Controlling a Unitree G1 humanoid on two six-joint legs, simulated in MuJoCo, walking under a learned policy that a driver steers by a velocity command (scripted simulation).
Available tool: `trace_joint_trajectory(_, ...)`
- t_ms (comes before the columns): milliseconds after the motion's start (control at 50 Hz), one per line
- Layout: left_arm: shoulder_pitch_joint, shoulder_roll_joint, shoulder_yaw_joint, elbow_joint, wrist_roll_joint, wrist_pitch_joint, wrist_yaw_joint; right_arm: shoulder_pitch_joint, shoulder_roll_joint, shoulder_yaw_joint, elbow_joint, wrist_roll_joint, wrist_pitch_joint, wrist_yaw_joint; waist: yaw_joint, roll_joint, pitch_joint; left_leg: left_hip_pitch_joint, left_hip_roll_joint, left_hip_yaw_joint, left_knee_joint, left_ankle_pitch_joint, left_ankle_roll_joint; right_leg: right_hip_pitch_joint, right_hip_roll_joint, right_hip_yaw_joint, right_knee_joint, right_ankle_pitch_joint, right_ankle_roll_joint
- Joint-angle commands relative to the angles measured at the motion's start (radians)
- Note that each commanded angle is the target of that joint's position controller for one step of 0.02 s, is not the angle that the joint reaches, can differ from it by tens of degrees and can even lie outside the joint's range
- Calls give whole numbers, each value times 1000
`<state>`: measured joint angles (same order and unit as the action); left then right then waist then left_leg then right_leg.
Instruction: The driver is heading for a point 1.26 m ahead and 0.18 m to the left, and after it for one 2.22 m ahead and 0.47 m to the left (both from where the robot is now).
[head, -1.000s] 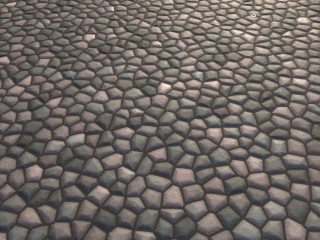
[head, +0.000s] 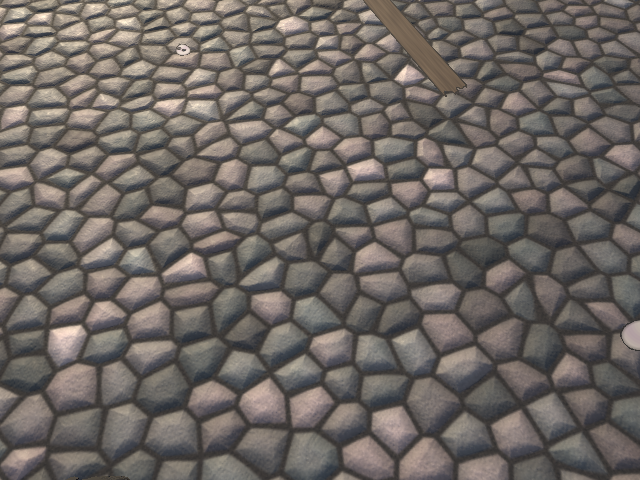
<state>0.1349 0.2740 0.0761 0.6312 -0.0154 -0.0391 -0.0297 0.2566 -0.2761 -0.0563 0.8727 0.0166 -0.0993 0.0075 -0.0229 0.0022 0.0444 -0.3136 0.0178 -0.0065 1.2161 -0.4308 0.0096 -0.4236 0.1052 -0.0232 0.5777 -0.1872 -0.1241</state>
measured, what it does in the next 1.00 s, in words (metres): walks ahead: left foot, then right foot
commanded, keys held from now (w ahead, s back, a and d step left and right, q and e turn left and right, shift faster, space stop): w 1.00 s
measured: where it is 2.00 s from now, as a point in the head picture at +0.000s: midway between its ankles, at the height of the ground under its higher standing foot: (315, 227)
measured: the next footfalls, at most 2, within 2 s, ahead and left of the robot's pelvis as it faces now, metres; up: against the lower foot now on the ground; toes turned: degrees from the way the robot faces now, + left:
left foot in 0.42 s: +0.41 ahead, +0.14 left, +0.00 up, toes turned -6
right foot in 0.94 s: +0.68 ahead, -0.12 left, +0.00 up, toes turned -7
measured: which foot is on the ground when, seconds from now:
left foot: up 0.00-0.40, down 0.42-0.94, up 0.96-1.00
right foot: down 0.00-0.44, up 0.46-0.92, down 0.94-1.00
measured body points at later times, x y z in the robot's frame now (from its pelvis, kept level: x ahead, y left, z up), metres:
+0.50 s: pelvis +0.28 +0.06 +0.01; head +0.32 +0.06 +0.45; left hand +0.34 +0.33 -0.12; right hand +0.45 -0.21 -0.08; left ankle +0.37 +0.14 -0.72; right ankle +0.12 -0.05 -0.65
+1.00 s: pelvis +0.56 -0.01 +0.00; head +0.59 -0.03 +0.45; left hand +0.80 +0.21 -0.07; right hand +0.53 -0.30 -0.13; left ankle +0.40 +0.14 -0.66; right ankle +0.64 -0.12 -0.72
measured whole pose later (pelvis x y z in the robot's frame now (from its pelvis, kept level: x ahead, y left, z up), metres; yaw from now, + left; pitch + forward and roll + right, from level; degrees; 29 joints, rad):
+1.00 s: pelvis +0.56 -0.01 +0.00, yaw -6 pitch +2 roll +1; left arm 0.07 0.26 0.04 0.69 -0.01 -0.09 -0.03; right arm 0.37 -0.30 -0.04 0.89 0.02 -0.06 0.00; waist -0.06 0.01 0.04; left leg -0.18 -0.01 -0.04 0.93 -0.49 0.02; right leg -0.46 0.01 -0.03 0.56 -0.14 -0.06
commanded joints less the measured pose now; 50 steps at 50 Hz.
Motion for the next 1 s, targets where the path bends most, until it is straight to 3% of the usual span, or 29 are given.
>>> trace_joint_trajectory(20, 78, 112, 30, -44, 9, -20, 15, -50, -142, -32, -111, -14, -34, 1, 23, 23, -104, -372, 92, -93, -43, 92, -4, 378, -300, 456, -318, 183, -193)
trace_joint_trajectory(80, 71, 103, 22, -32, 9, -30, 23, -29, -109, -30, -112, -24, 1, -3, -7, -7, -84, -290, 107, -55, -152, 168, -51, 225, -264, 349, -363, 308, -183)
trace_joint_trajectory(120, 108, 127, 27, -7, 10, -32, 33, -93, -82, -20, -136, -32, 7, -8, 13, -19, -61, -306, 104, -39, -269, 281, -73, 194, -241, 284, -380, 354, -168)
trace_joint_trajectory(180, 162, 130, 26, 28, 5, -30, 37, -201, -61, -9, -163, -27, 4, -4, 63, -42, -43, -262, 74, -30, -489, 491, -68, 186, -194, 212, -372, 300, -111)
trace_joint_trajectory(240, 216, 139, 26, 64, -1, -34, 33, -286, -65, -4, -189, -13, 0, 5, 105, -61, -17, -235, 49, -30, -614, 589, -53, 222, -218, 233, -377, 168, -96)
trace_joint_trajectory(300, 268, 138, 25, 100, -4, -30, 32, -352, -80, -3, -223, -9, -9, 18, 126, -64, 6, -300, 38, -35, -683, 514, -22, 355, -273, 281, -318, 193, -98)
trace_joint_trajectory(360, 284, 152, 30, 123, -2, -15, 40, -327, -102, -8, -231, -8, -21, 31, 100, -96, -6, -264, 15, -19, -730, 375, 24, 460, -314, 313, -248, 345, -77)
trace_joint_trajectory(380, 266, 157, 30, 123, -3, -11, 41, -267, -118, -16, -218, -10, -23, 30, 63, -108, -36, -172, -10, 5, -753, 346, 45, 464, -301, 300, -190, 493, -61)
trace_joint_trajectory(400, 241, 148, 24, 118, 0, -9, 41, -143, -148, -33, -182, -12, -27, 25, -4, -100, -119, 13, -22, 19, -773, 389, 78, 437, -254, 258, -61, 624, -36)
trace_joint_trajectory(420, 217, 118, 8, 93, 14, -12, 41, 36, -201, -49, -153, -26, -28, 19, -84, -57, -267, 311, 104, -105, -718, 454, 148, 282, -203, 214, 177, 520, 0)
trace_joint_trajectory(440, 344, 48, -15, 92, 0, -28, 36, 162, -272, -73, -124, -33, -18, 17, -74, 190, -423, 702, 319, -514, -757, 274, 307, -105, -45, 123, 552, 64, 89)
trace_joint_trajectory(460, 331, 84, -13, 99, -3, -40, 34, 174, -192, -51, -108, -7, -11, 24, -84, 237, -419, 727, 368, -717, -881, 132, 317, -259, -33, 194, 668, -383, 93)
trace_joint_trajectory(480, 244, 147, 4, 82, -21, -45, 29, 106, -145, -35, -118, 2, -5, 20, -83, 149, -250, 598, 341, -605, -906, 49, 271, -341, -92, 192, 724, -330, 91)
trace_joint_trajectory(500, 174, 144, 1, 65, -19, -47, 30, 33, -130, -28, -133, -7, 3, 18, -60, 67, -152, 456, 304, -494, -932, 88, 241, -335, -143, 149, 694, -245, 89)
trace_joint_trajectory(520, 136, 135, 4, 55, -5, -48, 31, -11, -108, -20, -137, -15, 6, 20, -36, 38, -74, 333, 265, -418, -970, 169, 233, -318, -174, 125, 625, -185, 94)
trace_joint_trajectory(540, 141, 126, 8, 58, 4, -43, 33, -35, -89, -11, -141, -26, 2, 21, -5, 53, -52, 258, 233, -361, -997, 249, 224, -269, -205, 124, 576, -141, 97)
trace_joint_trajectory(580, 179, 89, 3, 71, 5, -31, 33, -43, -93, -11, -133, -22, -4, 24, 24, 84, -53, 188, 204, -286, -1037, 362, 232, -208, -220, 107, 519, -111, 112)
trace_joint_trajectory(620, 144, 73, -2, 57, 10, -26, 37, -32, -119, -18, -118, -16, -9, 20, 26, 78, -36, 165, 196, -221, -1067, 462, 242, -230, -231, 90, 439, -53, 134)
trace_joint_trajectory(720, -29, 39, -21, 19, 12, -41, 26, 32, -154, -25, -86, -4, 2, 4, -29, 61, -11, 163, 134, -79, -1085, 529, 193, -178, -205, 48, 104, 239, 144)
trace_joint_trajectory(820, -166, 56, -23, -26, -2, -53, 0, 125, -175, -30, -39, 6, 24, 0, -68, 61, 23, 298, 199, -106, -1043, 505, 185, -188, -173, 47, -41, 250, 120)
trace_joint_trajectory(880, -141, 89, -13, -28, 0, -58, -12, 122, -196, -38, -27, 7, 41, -9, -26, 77, -3, 382, 234, -116, -957, 648, 159, -126, -151, 39, -83, 137, 79)
trace_joint_trajectory(900, -71, 109, -1, -11, 3, -59, -11, 104, -203, -39, -28, 8, 46, -12, 22, 84, -48, 380, 216, -94, -871, 805, 142, -13, -123, 12, -105, 122, 58)
trace_joint_trajectory(920, 70, 152, 21, 33, 7, -58, -4, 98, -187, -31, -33, 4, 51, -15, 90, 67, -143, 331, 166, -54, -703, 893, 116, 196, -110, -4, -116, 147, 26)
trace_joint_trajectory(940, 253, 222, 41, 67, 18, -55, 7, 98, -142, -10, -61, -19, 49, -18, 157, -21, -297, 139, 110, -14, -413, 670, 80, 506, -269, 165, -63, 214, -40)
trace_joint_trajectory(960, 302, 300, 57, 89, 18, -50, 5, 230, -23, 26, -76, -17, 27, -9, 94, -289, -423, -267, -73, 5, -64, -12, 14, 841, -493, 625, -147, 33, -207)
trace_joint_trajectory(980, 311, 198, 32, 85, 3, -46, 5, 176, -120, 7, -61, 0, 8, -2, 139, -216, -420, -392, -42, -115, 53, -157, 18, 835, -491, 732, -233, -112, -202)
trace_joint_trajectory(1000, 236, 165, 17, 78, 4, -46, 8, 81, -170, -9, -93, 23, -4, 4, 132, -161, -257, -457, 8, -100, 70, -82, 28, 707, -456, 587, -259, -97, -158)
